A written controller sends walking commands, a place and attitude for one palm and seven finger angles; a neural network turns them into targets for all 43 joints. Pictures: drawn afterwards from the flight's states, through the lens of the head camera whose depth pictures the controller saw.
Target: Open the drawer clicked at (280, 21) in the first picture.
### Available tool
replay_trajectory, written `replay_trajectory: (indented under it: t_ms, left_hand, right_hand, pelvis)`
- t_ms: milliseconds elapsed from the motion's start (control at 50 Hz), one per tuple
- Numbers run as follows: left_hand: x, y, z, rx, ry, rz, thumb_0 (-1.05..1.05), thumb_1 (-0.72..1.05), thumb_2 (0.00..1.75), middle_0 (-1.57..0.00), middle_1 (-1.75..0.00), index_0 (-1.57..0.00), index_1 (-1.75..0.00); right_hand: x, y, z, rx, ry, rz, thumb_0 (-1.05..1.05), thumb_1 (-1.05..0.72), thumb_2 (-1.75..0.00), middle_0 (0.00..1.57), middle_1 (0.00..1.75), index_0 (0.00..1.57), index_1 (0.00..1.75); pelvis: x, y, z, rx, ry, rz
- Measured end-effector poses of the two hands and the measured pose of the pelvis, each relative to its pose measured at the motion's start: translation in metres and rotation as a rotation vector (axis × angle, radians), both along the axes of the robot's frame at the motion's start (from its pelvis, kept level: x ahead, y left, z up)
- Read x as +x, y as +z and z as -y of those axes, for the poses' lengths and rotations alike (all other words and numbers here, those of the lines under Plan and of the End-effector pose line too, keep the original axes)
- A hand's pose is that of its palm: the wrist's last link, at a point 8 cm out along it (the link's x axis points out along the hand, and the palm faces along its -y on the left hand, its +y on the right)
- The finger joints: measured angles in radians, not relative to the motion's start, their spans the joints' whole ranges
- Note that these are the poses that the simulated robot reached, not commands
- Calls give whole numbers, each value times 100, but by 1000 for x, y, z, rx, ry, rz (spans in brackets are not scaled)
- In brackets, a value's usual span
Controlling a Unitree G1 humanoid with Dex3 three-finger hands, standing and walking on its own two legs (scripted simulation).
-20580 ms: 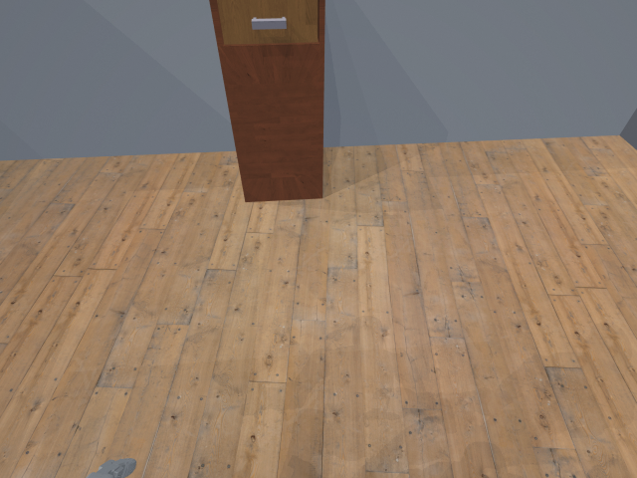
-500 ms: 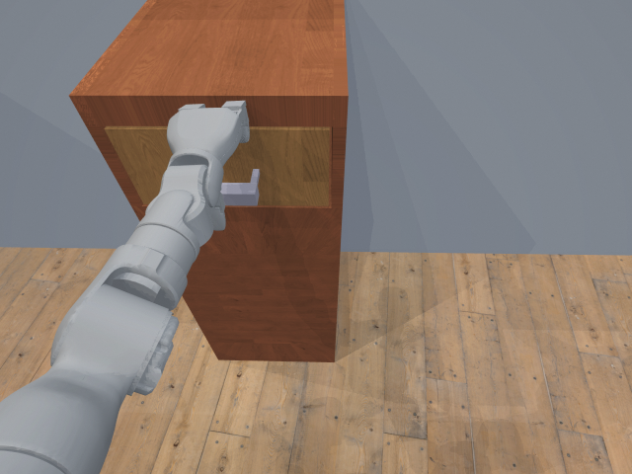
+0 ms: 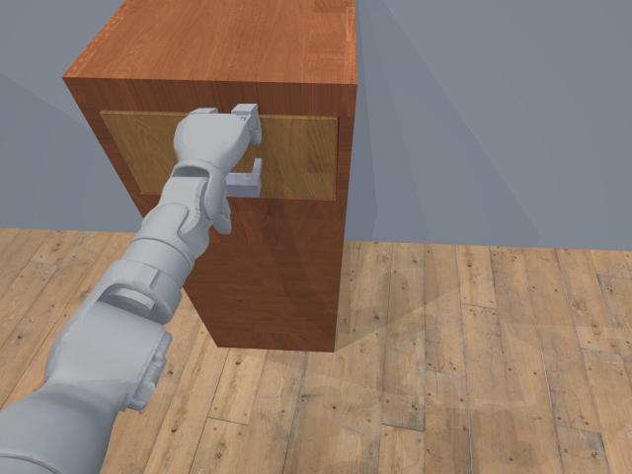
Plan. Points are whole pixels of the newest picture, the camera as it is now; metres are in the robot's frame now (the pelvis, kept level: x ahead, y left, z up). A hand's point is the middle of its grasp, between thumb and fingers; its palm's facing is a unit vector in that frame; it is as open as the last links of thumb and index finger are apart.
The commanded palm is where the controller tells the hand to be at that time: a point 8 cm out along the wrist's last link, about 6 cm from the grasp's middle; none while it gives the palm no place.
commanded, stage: move the hooked fingers above the handle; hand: left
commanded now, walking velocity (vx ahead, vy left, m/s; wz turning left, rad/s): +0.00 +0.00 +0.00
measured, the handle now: (223, 173) +0.53 +0.12 +0.07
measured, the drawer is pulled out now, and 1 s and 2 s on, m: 0.00 0.00 0.00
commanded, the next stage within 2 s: lower the fingers behind the handle in 0.48 s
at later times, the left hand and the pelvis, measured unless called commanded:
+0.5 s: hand (222, 166) +0.49 +0.11 +0.12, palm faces +0.01 -0.06 -1.00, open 13.6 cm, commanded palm +0.49 +0.14 +0.18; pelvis -0.02 +0.00 +0.00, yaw -1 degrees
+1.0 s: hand (224, 166) +0.49 +0.11 +0.12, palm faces +0.04 -0.06 -1.00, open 13.5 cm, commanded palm +0.48 +0.14 +0.15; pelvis -0.03 +0.00 +0.00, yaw -2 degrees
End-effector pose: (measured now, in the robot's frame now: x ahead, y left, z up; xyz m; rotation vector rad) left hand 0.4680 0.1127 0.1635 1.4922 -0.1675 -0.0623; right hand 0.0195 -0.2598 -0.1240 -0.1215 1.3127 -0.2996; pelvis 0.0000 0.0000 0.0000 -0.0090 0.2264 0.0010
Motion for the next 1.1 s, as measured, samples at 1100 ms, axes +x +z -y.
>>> replay_trajectory:
  t_ms: [1100]
  left_hand:
    - [-1,5,1,11,20,-6,0,-49,30,-44,-123,-35,-130]
  right_hand:
    - [-36,9,-1,-72,-44,57,0,-90,-90,20,30,20,30]
  pelvis:
    - [-30,-5,-5,-6,-25,-19]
